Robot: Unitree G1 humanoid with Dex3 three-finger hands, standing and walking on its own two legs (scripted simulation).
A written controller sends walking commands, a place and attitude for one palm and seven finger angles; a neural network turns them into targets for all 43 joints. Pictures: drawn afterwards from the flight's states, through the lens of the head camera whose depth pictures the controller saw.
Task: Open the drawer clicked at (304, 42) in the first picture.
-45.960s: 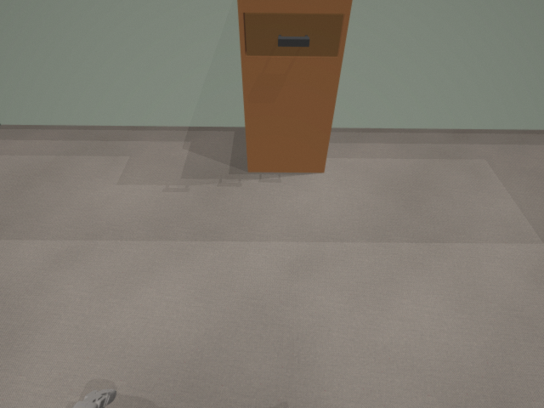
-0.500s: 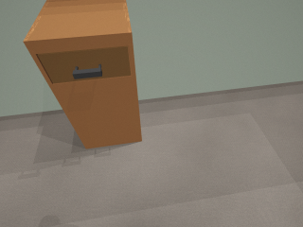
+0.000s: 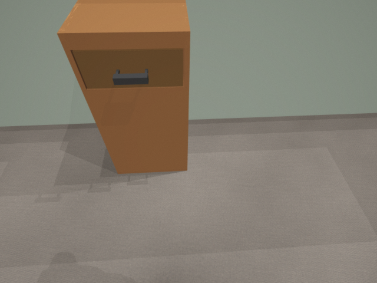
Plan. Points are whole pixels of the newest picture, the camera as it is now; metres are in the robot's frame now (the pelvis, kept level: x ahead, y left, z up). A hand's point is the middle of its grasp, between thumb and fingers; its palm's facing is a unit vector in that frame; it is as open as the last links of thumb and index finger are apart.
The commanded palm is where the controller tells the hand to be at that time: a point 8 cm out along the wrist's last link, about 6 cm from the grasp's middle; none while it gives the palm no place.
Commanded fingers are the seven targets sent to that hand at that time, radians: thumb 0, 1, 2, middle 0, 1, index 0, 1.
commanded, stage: turn to face it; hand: left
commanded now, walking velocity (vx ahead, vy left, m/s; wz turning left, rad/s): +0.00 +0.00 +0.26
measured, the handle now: (131, 75) +0.78 +0.25 -0.03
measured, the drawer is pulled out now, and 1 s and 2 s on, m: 0.00 0.00 0.00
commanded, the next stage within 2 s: take the last steps up to it in 0.02 s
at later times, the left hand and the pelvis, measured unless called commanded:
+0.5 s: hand out of the picture -0.01 +0.20 -0.18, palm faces +0.12 -0.98 -0.18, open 7.4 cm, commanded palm none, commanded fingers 0.00 0.90 0.90 -0.20 -0.30 -0.20 -0.30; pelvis +0.04 +0.02 +0.00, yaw +6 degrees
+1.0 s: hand out of the picture +0.13 +0.13 -0.17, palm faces +0.21 -0.97 -0.13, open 7.3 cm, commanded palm none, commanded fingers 0.00 0.90 0.90 -0.20 -0.30 -0.20 -0.30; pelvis +0.20 -0.01 +0.01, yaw +7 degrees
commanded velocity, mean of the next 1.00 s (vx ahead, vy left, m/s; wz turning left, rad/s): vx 0.23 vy -0.02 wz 0.01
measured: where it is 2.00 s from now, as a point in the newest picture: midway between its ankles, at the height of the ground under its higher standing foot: (193, 278)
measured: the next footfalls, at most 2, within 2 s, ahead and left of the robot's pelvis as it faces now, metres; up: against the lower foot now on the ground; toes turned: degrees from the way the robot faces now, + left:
right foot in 0.70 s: +0.19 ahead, -0.12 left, +0.00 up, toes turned +1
left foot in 1.04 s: +0.30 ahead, +0.12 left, +0.00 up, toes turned +14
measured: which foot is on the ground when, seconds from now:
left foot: down 0.00-0.70, up 0.72-1.00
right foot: down 0.00-0.40, up 0.42-0.68, down 0.70-1.00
